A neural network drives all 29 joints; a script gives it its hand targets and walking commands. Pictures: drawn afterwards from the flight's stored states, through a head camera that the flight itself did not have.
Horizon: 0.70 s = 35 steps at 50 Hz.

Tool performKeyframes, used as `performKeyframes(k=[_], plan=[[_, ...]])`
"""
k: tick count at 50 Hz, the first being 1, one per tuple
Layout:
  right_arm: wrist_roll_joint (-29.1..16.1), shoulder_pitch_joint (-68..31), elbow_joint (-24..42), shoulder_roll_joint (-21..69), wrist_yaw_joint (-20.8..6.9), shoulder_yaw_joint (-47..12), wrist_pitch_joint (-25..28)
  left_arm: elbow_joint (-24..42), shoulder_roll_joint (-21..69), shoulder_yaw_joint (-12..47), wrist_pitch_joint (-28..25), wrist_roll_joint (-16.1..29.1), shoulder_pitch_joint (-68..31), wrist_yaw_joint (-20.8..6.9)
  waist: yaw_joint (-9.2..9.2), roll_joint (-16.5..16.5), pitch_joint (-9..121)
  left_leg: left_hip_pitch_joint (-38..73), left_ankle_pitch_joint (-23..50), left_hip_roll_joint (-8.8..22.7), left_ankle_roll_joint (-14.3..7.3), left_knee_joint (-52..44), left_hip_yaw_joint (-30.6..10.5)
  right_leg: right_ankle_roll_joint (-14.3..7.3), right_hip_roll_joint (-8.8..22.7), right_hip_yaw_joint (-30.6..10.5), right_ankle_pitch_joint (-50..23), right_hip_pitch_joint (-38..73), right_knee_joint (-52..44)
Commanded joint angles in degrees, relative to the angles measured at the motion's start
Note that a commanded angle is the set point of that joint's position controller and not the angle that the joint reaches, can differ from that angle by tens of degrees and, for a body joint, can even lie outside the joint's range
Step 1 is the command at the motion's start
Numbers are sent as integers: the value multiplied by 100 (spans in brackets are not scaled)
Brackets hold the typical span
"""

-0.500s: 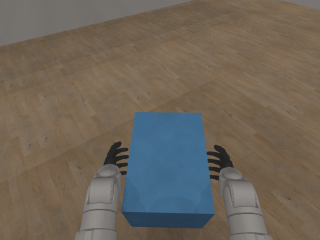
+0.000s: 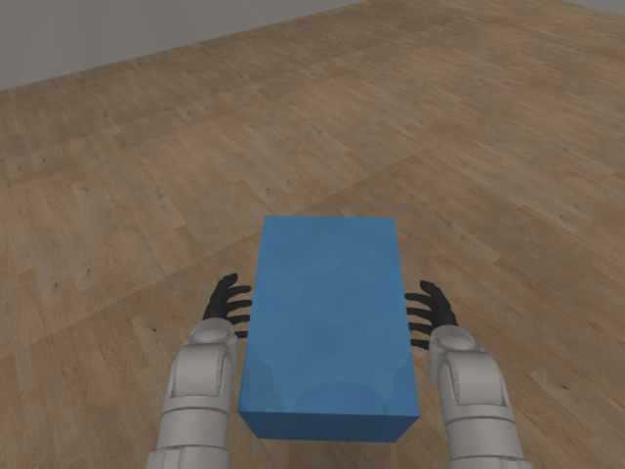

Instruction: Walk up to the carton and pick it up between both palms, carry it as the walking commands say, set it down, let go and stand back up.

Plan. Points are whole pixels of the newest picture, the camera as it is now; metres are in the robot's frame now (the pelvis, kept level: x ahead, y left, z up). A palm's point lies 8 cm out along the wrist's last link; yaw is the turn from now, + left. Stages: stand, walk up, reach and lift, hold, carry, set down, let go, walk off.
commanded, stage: carry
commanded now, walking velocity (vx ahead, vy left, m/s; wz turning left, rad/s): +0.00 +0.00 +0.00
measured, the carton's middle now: (327, 325) +0.33 +0.00 -0.05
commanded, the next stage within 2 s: hold in 0.04 s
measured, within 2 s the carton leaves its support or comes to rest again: neither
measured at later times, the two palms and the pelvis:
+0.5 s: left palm (231, 303) +0.30 +0.12 +0.06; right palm (458, 316) +0.29 -0.17 +0.05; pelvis +0.00 -0.01 +0.01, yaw +1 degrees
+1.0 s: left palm (232, 305) +0.30 +0.12 +0.06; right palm (461, 321) +0.28 -0.17 +0.05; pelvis +0.01 -0.01 +0.02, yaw +1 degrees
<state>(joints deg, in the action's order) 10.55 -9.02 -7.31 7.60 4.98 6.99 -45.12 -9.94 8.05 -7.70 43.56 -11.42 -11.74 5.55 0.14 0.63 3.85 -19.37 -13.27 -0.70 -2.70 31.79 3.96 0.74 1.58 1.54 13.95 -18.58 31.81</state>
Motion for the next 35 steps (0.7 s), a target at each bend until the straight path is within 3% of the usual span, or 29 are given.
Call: performKeyframes(k=[1, 2, 3, 4, 7, 8, 9, 10, 13, 14, 17, 18, 19, 22, 24, 28, 29, 30, 32, 33, 34, 35], plan=[[-1461, -2796, 1030, 4383, -1249, -2865, 514, 807, 4613, 2741, -308, 1442, -2428, -1303, -6, -16, 1878, 694, 816, 815, -55, -485, -766, -240, 562, -474, -415, 474, -398], [-1422, -2770, 947, 4406, -1261, -2843, 492, 709, 4669, 2778, -287, 1457, -2441, -1322, 4, 5, 1846, 679, 967, 809, -37, -414, -733, -245, 590, -516, -618, 479, -404], [-1115, -2703, 352, 4806, -1505, -2848, 526, 225, 5314, 3086, -338, 1392, -2189, -1485, 6, -561, 1380, 1649, 971, -312, 114, -667, -942, -250, -534, -650, -734, 1095, -816], [-1211, -2844, 662, 5065, -1496, -3004, 642, 476, 5374, 3242, -462, 1450, -2410, -1526, 53, -306, 1749, 1975, 1778, -283, 122, -681, -968, -259, -508, -776, -1524, 1476, -790], [-1195, -3931, 701, 5179, -1602, -2901, 785, 405, 5596, 3431, -510, 1420, -3496, -1698, 339, -368, 1620, 2085, 1145, -269, 117, -848, -1060, -246, -497, -723, -875, 1137, -932], [-1281, -4034, 815, 5287, -1609, -2929, 835, 560, 5737, 3566, -535, 1451, -3752, -1763, 409, -176, 1678, 2125, 1199, -242, 162, -815, -1140, -269, -526, -705, -838, 1168, -900], [-1359, -4202, 829, 5392, -1654, -3030, 845, 544, 5693, 3477, -574, 1414, -3810, -1799, 323, -337, 1743, 2128, 1104, -296, 135, -796, -1046, -232, -491, -682, -821, 1248, -926], [-1386, -4073, 496, 5387, -1717, -2976, 776, 344, 5692, 3274, -534, 1263, -3552, -1792, 159, -157, 1665, 2147, 1158, -266, 140, -887, -1054, -247, -486, -672, -793, 1248, -943], [-1324, -4358, 20, 5361, -1858, -2683, 755, -25, 5779, 3059, -531, 1091, -3791, -1833, 226, -11, 1585, 2121, 751, -227, 198, -1014, -1121, -259, -474, -676, -438, 1174, -1041], [-1264, -4352, -246, 5229, -1890, -2566, 740, -534, 5677, 2712, -486, 811, -3499, -1820, 42, 154, 1256, 1908, 468, -266, 181, -1128, -1041, -280, -447, -635, -224, 1204, -1119], [-1146, -4331, -445, 5243, -1916, -2450, 748, -889, 5678, 2444, -511, 572, -3245, -1865, 30, 50, 1204, 2039, 832, -288, 195, -1203, -960, -229, -433, -632, -406, 1349, -1330], [-947, -4149, -817, 5194, -1905, -2151, 696, -1074, 5625, 2327, -488, 433, -3389, -1907, 113, 87, 881, 2007, 713, -306, 198, -1290, -937, -225, -432, -564, -295, 1269, -1439], [-913, -4299, -854, 5110, -1924, -2154, 704, -1179, 5577, 2155, -510, 356, -3453, -1879, 6, -9, 879, 2020, 656, -294, 212, -1379, -953, -207, -440, -567, -192, 1287, -1569], [-1035, -4431, -571, 5423, -1944, -2259, 738, -835, 5679, 2319, -559, 528, -3624, -1986, 52, -155, 1023, 2398, 1178, -320, 210, -1294, -891, -166, -458, -566, -685, 1393, -1558], [-972, -4340, -642, 5461, -1925, -2149, 723, -558, 5693, 2420, -567, 654, -3993, -2033, 202, -230, 1099, 2544, 1226, -320, 225, -1298, -911, -164, -465, -583, -754, 1416, -1601], [-1127, -4386, -203, 5445, -1884, -2363, 715, -741, 5717, 2463, -479, 655, -3447, -2041, 125, -83, 1209, 2612, 1422, -324, 245, -1309, -917, -168, -462, -620, -1039, 1593, -1597], [-1123, -4488, -167, 5401, -1885, -2328, 705, -644, 5647, 2425, -477, 697, -3660, -2065, 142, -138, 1249, 2493, 1082, -324, 268, -1334, -903, -174, -471, -644, -751, 1617, -1583], [-1100, -4359, -88, 5419, -1885, -2380, 703, -622, 5768, 2572, -485, 736, -3607, -2064, 222, -184, 1189, 2614, 1401, -288, 263, -1333, -935, -166, -478, -601, -970, 1584, -1584], [-1102, -4303, 76, 5355, -1855, -2469, 679, -689, 5728, 2510, -473, 721, -3356, -2059, 164, -160, 1250, 2541, 1349, -314, 259, -1382, -945, -136, -477, -628, -1032, 1691, -1605], [-1114, -4350, 226, 5401, -1858, -2517, 715, -246, 5813, 2766, -538, 886, -3718, -2064, 352, -208, 1578, 2777, 1615, -243, 322, -1304, -1004, -143, -511, -636, -1150, 1620, -1540], [-1141, -4292, 338, 5415, -1838, -2589, 696, -194, 5833, 2862, -531, 974, -3669, -2051, 344, -258, 1635, 2847, 1721, -269, 324, -1295, -982, -127, -524, -632, -1319, 1658, -1550], [-1108, -4184, 289, 5344, -1836, -2526, 661, -243, 5776, 2816, -474, 914, -3605, -2041, 351, -103, 1560, 2672, 1574, -252, 366, -1331, -995, -168, -543, -633, -1194, 1738, -1535]])
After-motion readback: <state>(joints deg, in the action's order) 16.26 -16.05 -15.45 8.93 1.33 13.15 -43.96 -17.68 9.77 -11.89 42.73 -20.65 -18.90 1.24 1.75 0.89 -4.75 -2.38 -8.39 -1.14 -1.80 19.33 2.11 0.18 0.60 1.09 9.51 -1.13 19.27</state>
